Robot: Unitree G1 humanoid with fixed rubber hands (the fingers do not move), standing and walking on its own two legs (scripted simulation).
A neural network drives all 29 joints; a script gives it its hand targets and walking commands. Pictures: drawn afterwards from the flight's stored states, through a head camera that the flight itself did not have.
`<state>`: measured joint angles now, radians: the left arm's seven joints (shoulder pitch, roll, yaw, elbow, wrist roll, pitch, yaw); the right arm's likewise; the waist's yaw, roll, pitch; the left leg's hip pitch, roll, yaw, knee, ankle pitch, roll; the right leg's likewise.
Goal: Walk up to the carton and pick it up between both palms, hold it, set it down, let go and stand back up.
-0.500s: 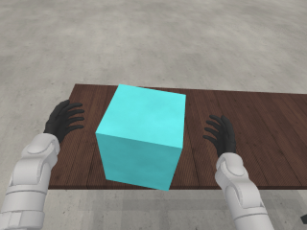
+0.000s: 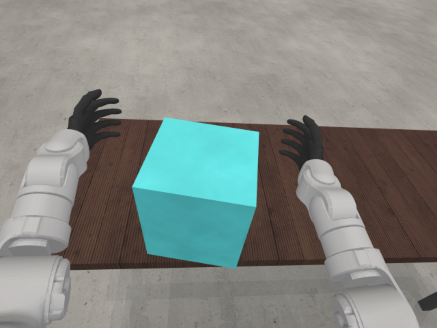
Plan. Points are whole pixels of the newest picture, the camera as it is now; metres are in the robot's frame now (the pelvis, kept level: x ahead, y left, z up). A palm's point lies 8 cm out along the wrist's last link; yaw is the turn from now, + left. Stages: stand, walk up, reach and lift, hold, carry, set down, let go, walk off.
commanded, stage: reach and lift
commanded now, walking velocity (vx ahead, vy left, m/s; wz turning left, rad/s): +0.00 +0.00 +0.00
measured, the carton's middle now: (201, 195) +0.42 +0.01 -0.01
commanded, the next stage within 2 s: none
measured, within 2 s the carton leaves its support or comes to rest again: neither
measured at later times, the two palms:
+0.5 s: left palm (100, 160) +0.42 +0.21 +0.09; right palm (294, 179) +0.38 -0.17 +0.09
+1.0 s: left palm (108, 180) +0.42 +0.21 +0.04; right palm (285, 190) +0.39 -0.16 +0.04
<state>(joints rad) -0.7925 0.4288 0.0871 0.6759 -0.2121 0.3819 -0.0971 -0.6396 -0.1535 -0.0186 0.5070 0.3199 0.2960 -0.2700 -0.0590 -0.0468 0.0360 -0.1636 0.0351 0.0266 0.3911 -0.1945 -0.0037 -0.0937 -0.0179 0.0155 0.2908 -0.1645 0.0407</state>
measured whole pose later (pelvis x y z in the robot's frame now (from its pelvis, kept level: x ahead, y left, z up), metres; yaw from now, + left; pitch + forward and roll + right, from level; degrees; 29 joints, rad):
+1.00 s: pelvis -0.01 +0.00 -0.02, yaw +1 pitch +15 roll -3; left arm -0.95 0.31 -0.08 1.47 -0.26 -0.33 -0.03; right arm -0.82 -0.10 0.04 1.25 0.33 -0.29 -0.19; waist -0.08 -0.03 -0.18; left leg -0.66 0.04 -0.02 0.65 -0.26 -0.01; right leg -0.58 -0.01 -0.01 0.56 -0.24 0.04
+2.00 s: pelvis +0.01 -0.01 +0.00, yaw +2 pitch +2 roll -1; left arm -0.73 0.02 0.50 1.00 0.44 -0.21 -0.12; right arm -0.59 0.19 -0.61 0.97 -0.41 -0.40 -0.20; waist 0.02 -0.09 0.05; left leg -0.21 0.04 0.01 0.35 -0.17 -0.02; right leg -0.13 -0.02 -0.03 0.24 -0.15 0.03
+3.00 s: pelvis +0.01 -0.01 +0.00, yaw +1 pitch +5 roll -1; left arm -0.74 0.02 0.48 0.95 0.45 -0.17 -0.13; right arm -0.60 0.18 -0.56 1.00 -0.36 -0.47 -0.24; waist 0.02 -0.10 0.03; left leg -0.25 0.05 0.04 0.31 -0.14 -0.01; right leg -0.16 -0.02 -0.05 0.19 -0.11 0.02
